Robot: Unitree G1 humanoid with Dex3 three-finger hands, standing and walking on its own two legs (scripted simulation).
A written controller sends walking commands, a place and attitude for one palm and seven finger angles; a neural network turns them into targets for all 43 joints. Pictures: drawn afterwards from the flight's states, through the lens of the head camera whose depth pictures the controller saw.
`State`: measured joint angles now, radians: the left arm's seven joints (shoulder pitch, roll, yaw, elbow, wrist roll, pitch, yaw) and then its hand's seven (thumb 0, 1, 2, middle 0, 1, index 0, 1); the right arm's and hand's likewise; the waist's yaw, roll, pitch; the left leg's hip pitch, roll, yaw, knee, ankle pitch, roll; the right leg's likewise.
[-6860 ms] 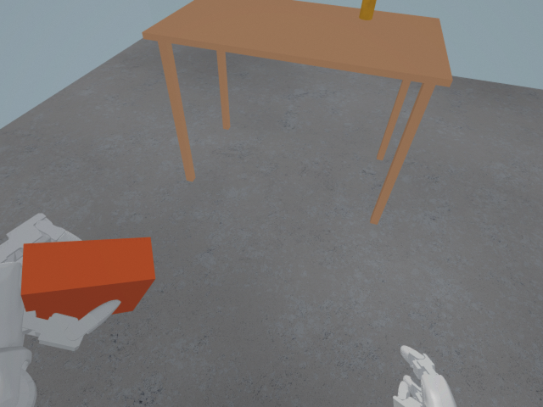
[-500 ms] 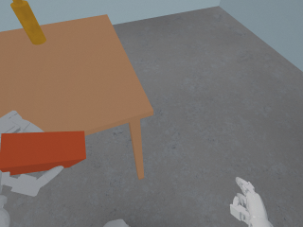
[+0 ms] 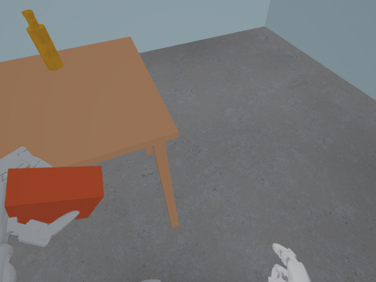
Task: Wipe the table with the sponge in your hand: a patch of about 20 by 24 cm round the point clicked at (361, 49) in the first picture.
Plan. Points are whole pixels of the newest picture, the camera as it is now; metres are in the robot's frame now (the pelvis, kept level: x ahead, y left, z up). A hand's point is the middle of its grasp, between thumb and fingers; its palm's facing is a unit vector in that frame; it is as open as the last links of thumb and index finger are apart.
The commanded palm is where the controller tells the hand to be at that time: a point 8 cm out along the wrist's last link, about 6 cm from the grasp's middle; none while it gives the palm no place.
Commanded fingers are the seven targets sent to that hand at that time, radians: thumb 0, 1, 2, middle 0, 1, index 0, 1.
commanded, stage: come to a stop and stand still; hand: left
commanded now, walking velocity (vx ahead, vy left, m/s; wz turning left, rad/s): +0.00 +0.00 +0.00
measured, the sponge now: (68, 197) +0.22 +0.20 +0.15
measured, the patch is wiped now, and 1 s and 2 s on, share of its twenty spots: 0.00 0.00 0.00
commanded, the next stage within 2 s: look again from close up in 1.14 s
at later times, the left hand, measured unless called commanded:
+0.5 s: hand (21, 250) +0.14 +0.23 +0.17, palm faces +0.43 -0.81 -0.40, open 9.3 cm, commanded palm +0.09 +0.27 +0.18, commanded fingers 0.00 0.10 1.30 -1.20 -1.60 -1.20 -1.60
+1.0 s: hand (6, 274) +0.11 +0.24 +0.15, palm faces +0.39 -0.82 -0.41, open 9.3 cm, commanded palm +0.06 +0.28 +0.18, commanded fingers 0.00 0.10 1.30 -1.20 -1.60 -1.20 -1.60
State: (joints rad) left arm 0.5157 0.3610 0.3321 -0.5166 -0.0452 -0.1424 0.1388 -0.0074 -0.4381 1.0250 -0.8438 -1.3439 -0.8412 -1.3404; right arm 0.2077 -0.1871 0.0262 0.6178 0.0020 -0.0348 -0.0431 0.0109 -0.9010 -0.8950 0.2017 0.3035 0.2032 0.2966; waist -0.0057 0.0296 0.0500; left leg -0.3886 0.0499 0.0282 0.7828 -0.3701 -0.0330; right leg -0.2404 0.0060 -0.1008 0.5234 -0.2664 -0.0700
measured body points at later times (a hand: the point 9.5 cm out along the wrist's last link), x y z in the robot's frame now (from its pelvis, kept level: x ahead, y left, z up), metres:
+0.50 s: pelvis -0.07 -0.02 +0.00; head -0.07 -0.03 +0.45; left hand +0.11 +0.27 +0.19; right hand +0.11 -0.23 -0.09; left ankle -0.04 +0.11 -0.73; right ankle +0.01 -0.07 -0.74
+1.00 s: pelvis -0.10 +0.00 +0.00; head -0.10 +0.00 +0.45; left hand +0.08 +0.28 +0.18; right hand +0.05 -0.24 -0.10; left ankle -0.04 +0.12 -0.74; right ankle +0.01 -0.07 -0.73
